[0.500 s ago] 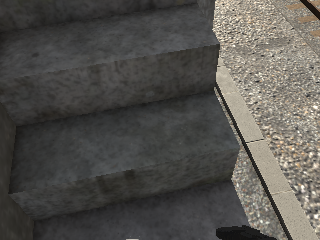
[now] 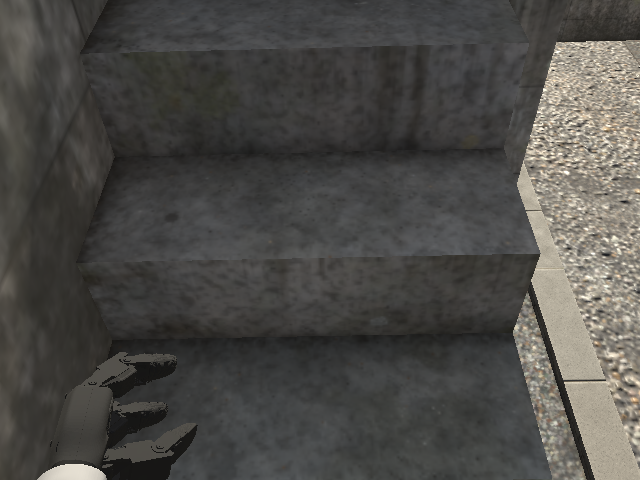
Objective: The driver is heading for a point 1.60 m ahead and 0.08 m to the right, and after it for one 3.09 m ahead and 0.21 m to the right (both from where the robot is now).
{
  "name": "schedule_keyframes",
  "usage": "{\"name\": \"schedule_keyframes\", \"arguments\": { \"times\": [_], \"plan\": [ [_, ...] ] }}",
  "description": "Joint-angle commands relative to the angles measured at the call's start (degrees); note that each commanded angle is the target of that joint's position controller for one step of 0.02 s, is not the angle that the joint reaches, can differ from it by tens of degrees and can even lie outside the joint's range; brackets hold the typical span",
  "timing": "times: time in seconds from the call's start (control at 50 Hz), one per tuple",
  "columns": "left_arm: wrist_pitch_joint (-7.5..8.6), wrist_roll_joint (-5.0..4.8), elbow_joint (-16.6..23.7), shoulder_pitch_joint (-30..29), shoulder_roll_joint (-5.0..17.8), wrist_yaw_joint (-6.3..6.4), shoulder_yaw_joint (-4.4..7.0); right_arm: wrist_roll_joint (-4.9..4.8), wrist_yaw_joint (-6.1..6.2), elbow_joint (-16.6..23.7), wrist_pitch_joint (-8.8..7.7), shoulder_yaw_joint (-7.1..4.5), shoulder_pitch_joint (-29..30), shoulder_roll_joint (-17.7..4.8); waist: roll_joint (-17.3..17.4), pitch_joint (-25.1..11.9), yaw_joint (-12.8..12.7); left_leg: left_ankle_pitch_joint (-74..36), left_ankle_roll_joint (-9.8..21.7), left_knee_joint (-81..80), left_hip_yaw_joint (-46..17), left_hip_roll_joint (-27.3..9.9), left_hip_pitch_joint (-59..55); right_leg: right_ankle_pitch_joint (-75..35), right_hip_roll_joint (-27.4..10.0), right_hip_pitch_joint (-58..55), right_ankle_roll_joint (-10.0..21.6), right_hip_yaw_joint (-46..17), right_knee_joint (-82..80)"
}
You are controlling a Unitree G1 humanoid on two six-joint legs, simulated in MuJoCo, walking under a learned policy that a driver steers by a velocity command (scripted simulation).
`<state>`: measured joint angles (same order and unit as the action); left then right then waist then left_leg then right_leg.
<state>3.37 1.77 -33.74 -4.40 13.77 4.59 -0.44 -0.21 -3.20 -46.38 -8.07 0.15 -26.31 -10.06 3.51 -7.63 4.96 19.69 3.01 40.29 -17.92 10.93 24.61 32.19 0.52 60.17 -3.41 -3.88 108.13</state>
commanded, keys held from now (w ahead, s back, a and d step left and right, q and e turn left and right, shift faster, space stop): q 0.04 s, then no key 0.96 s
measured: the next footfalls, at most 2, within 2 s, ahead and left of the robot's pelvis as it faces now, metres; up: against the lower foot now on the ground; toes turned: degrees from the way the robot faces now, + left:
right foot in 0.20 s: +0.03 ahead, -0.18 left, +0.00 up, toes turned +5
left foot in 0.56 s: +0.02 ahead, +0.08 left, +0.00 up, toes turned +8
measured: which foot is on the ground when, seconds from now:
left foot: down 0.00-0.20, up 0.22-0.54, down 0.56-1.00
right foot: down 0.00-0.08, up 0.10-0.18, down 0.20-1.00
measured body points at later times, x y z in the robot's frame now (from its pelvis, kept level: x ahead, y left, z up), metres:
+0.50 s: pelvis +0.03 -0.08 +0.02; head +0.04 -0.12 +0.47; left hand +0.15 +0.17 -0.06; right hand +0.15 -0.33 -0.13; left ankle -0.02 +0.10 -0.62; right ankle -0.01 -0.19 -0.72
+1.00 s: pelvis -0.02 -0.04 +0.02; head -0.02 -0.02 +0.47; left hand -0.04 +0.21 -0.13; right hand +0.11 -0.28 -0.09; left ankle -0.02 +0.08 -0.72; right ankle -0.01 -0.19 -0.72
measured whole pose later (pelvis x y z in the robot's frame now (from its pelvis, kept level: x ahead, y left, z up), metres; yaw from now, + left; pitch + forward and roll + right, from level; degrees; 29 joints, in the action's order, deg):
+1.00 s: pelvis -0.02 -0.04 +0.02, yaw +7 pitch -1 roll -2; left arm 3.7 0.8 -55.3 19.1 13.5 -1.5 1.9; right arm 0.7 5.7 -43.0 1.0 0.2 -16.0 -12.7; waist -0.7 1.2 -1.5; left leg 13.7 -0.2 28.9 0.0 -2.3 14.4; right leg 13.2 -1.3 9.0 -1.2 2.2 23.1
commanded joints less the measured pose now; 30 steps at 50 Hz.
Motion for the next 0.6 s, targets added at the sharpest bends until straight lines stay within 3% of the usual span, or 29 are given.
{"name": "schedule_keyframes", "arguments": {
  "times": [0.02,0.04,0.08,0.1,0.12,0.14,0.16,0.18,0.2,0.22,0.24,0.26,0.28,0.3,0.32,0.34,0.36,0.38,0.4,0.42,0.44,0.46,0.48,0.5,0.52,0.54,0.56,0.58,0.6],
  "plan": [
    [0.16,0.37,9.62,-11.22,2.66,-1.32,-0.66,-0.73,2.35,1.19,-0.58,-2.40,-6.08,-7.71,2.59,-0.93,0.69,-28.60,10.12,-4.25,-22.37,-15.08,-23.10,4.61,-0.80,18.49,1.28,-5.92,-7.08],
    [0.32,0.51,11.53,-13.83,2.26,-1.56,-1.05,-1.03,3.26,0.35,-0.31,-2.99,-7.51,-8.27,1.55,-2.42,2.05,-30.86,10.09,-2.97,-22.93,-14.27,-27.69,6.87,-0.54,19.68,1.39,-6.14,-12.54],
    [0.11,0.92,11.55,-11.59,0.62,-2.01,-1.75,-0.54,3.68,0.83,0.31,-3.86,-3.50,-10.07,0.33,-5.24,0.62,-33.03,9.48,-1.85,-22.63,-14.13,-30.97,5.73,-1.18,15.88,1.99,-6.06,-25.21],
    [0.14,0.63,10.43,-8.83,0.46,-2.32,-1.91,-0.66,3.86,2.96,0.48,-4.29,2.48,-11.39,0.15,-4.95,-1.03,-36.10,8.78,-2.61,-21.21,-13.92,-25.87,3.55,-1.40,7.80,1.59,-4.65,-31.57],
    [-0.12,0.55,10.07,-6.43,-0.18,-2.64,-2.26,-0.33,3.73,4.79,1.49,-4.67,5.83,-11.27,0.03,-6.70,-1.55,-42.71,9.11,-3.99,-19.19,-12.62,-20.28,3.71,-0.02,-3.56,1.17,-2.21,-39.70],
    [-0.37,0.00,7.95,-0.31,-0.20,-3.03,-1.68,-0.91,3.50,7.61,1.84,-5.26,12.40,-11.70,0.75,-6.20,-4.32,-52.80,7.74,-3.81,-16.08,-10.29,-14.67,-1.83,1.50,-18.09,-0.38,1.63,-52.96],
    [-0.48,-1.59,3.57,7.93,-0.18,-4.36,-0.89,-0.67,3.40,8.15,3.13,-5.87,18.27,-12.34,0.21,-6.37,-7.84,-58.33,6.02,-1.62,-14.88,-6.96,-14.06,-21.21,1.85,-31.00,-0.80,2.93,-71.93],
    [-0.17,-2.04,-0.70,12.29,-0.46,-5.46,-0.47,0.07,3.02,7.94,5.15,-6.10,19.61,-11.16,0.49,-4.09,-7.51,-52.20,4.44,-1.61,-12.25,-3.92,-13.27,-41.40,0.28,-42.48,-1.03,3.34,-91.95],
    [0.47,-1.53,-4.04,11.06,-2.89,-6.26,-1.23,-1.38,2.54,4.36,7.38,-5.96,13.25,-10.05,-0.81,0.82,-3.76,-37.02,3.75,-3.66,-9.82,-2.99,-7.01,-49.84,-3.28,-52.07,-1.32,4.14,-100.26],
    [2.74,0.78,-8.28,20.68,6.31,-7.54,1.11,-0.43,0.38,0.78,8.89,-5.69,-2.37,-6.91,-15.51,-11.34,2.82,1.04,-2.60,8.65,-4.50,1.88,10.69,-114.91,-17.55,-78.57,11.29,-8.02,-75.81],
    [2.29,1.53,-6.26,20.69,13.57,-9.02,4.55,-0.23,-0.34,-0.02,9.43,-6.23,-10.56,-6.84,-20.20,-19.88,2.96,15.47,-6.81,24.88,-3.62,3.57,19.87,-145.36,-29.65,-86.07,24.99,-17.83,-66.26],
    [2.73,2.70,-7.08,25.94,16.57,-9.15,7.26,-2.70,1.43,2.27,10.47,-7.67,-2.90,-11.36,-15.66,-16.30,-4.57,18.76,-11.18,55.59,0.59,6.83,25.85,-145.12,-30.14,-78.95,26.32,-19.07,-66.46],
    [2.78,1.85,-5.65,22.13,16.24,-9.95,6.75,-2.59,1.70,3.21,11.59,-7.79,-1.05,-12.15,-16.93,-12.64,-4.41,13.98,-11.64,80.45,1.29,6.08,29.56,-128.96,-28.26,-70.24,24.12,-21.34,-69.91],
    [2.93,3.00,-3.45,16.11,11.35,-10.23,3.20,-1.76,2.08,2.67,10.43,-8.42,2.87,-14.99,-11.83,-4.95,-3.30,5.03,-11.16,86.05,-1.56,5.00,31.71,-103.24,-24.44,-61.12,17.66,-18.09,-73.39],
    [1.86,4.23,-1.23,9.12,10.13,-10.87,1.46,-1.06,2.29,3.04,8.93,-8.12,7.23,-15.33,-7.64,0.62,-1.43,-1.00,-9.08,88.38,-3.49,5.25,32.44,-97.16,-23.80,-54.83,15.99,-16.69,-76.33],
    [0.65,2.95,0.48,3.07,4.94,-10.93,-0.73,0.06,1.32,2.92,7.60,-7.25,10.56,-14.91,-3.94,0.14,-0.18,-4.05,-7.77,83.79,-2.94,2.66,31.32,-87.35,-20.69,-53.22,13.56,-13.29,-77.24],
    [0.48,0.73,1.75,0.68,-1.05,-10.43,-3.32,1.27,0.21,1.69,6.32,-6.20,10.66,-12.73,-3.35,-0.42,1.19,-4.06,-8.20,74.12,-1.56,-0.88,30.17,-76.84,-16.32,-53.21,10.79,-8.70,-77.63],
    [1.22,-1.07,3.02,0.72,-4.65,-9.61,-4.99,1.36,-0.87,0.78,5.41,-5.15,12.28,-10.53,-4.88,0.27,1.28,-0.92,-9.95,63.03,1.25,-4.25,27.69,-65.02,-12.48,-51.49,7.42,-3.88,-78.53],
    [1.55,-2.31,4.96,-2.93,-2.14,-8.73,-4.20,1.16,-2.68,-0.84,5.82,-4.58,10.55,-9.89,-10.63,-1.28,3.43,1.27,-12.39,58.86,9.30,-6.24,15.46,-59.24,-8.78,-42.07,7.24,1.79,-80.99],
    [2.54,-1.89,5.47,-4.98,1.55,-7.95,-2.71,0.64,-4.35,-0.98,5.99,-4.22,9.05,-10.08,-8.52,0.25,5.44,5.01,-15.52,45.42,16.09,-7.95,7.13,-50.40,-6.52,-35.62,6.27,5.75,-84.17],
    [3.14,-1.09,3.48,0.40,4.94,-7.25,-1.12,0.01,-5.73,-1.13,6.21,-3.10,9.48,-8.16,-8.59,1.83,3.39,10.04,-17.38,32.74,19.56,-8.51,3.85,-43.23,-5.43,-36.11,6.05,6.49,-85.96],
    [2.90,-1.17,0.79,7.05,6.87,-6.46,-0.01,-0.31,-7.11,-1.55,6.56,-2.19,10.83,-6.35,-10.98,3.86,-0.80,12.27,-17.58,18.24,20.62,-9.48,2.10,-32.84,-5.69,-39.28,6.31,4.77,-86.99],
    [2.07,-0.81,-3.06,14.78,9.67,-6.36,1.41,-0.17,-7.94,-2.83,7.14,-2.28,11.48,-6.38,-13.90,7.37,-3.61,9.07,-16.04,10.78,20.27,-10.20,0.34,-25.29,-7.94,-40.59,7.74,0.40,-88.50],
    [1.56,0.75,-4.06,15.04,11.40,-7.51,2.09,0.51,-7.74,-5.15,7.74,-2.25,5.82,-7.20,-16.61,8.48,-1.36,-2.07,-13.55,11.96,17.63,-11.30,-5.33,-30.48,-12.45,-37.88,10.33,-4.16,-87.37],
    [1.15,-0.20,-3.12,10.10,9.47,-8.71,1.69,-0.43,-7.06,-5.01,7.35,-2.58,4.92,-8.52,-14.63,7.11,0.98,-9.75,-11.76,3.48,16.41,-12.31,-7.27,-40.63,-14.85,-40.31,12.43,-4.87,-84.52],
    [0.90,-2.39,-3.11,8.27,6.20,-10.00,0.63,-1.02,-6.35,-4.50,6.81,-1.94,7.64,-7.56,-13.32,5.73,2.08,-18.18,-9.27,-8.07,16.28,-13.53,-8.88,-52.31,-15.24,-44.13,13.09,-4.92,-81.78],
    [0.65,-4.01,-6.08,11.17,4.71,-11.18,0.63,-0.67,-4.62,-3.67,6.22,-1.25,9.73,-6.40,-13.23,4.26,1.41,-24.07,-6.54,-14.15,14.30,-15.16,-9.62,-61.46,-16.22,-48.72,13.38,-5.60,-78.56],
    [0.45,-5.23,-7.23,13.91,3.64,-11.86,0.77,-0.08,-2.72,-3.17,5.65,-0.96,10.80,-7.04,-12.99,1.51,-0.49,-28.00,-3.41,-15.69,12.15,-16.11,-10.36,-62.47,-15.66,-52.55,11.68,-5.05,-76.30],
    [0.60,-4.04,-8.43,24.27,4.79,-11.15,2.31,0.06,-1.28,-1.43,5.50,-1.09,18.64,-10.44,-8.05,-2.47,-10.67,-34.88,0.89,-10.20,14.69,-13.68,-11.22,-59.48,-8.86,-57.24,9.56,1.24,-75.75]
  ]
}}
Keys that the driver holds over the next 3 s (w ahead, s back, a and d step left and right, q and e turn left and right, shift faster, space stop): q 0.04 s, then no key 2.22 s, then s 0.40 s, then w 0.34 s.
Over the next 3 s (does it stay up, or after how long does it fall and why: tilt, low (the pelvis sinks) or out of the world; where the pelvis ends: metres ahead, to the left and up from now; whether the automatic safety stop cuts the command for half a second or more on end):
stays up -0.06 -0.07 0.01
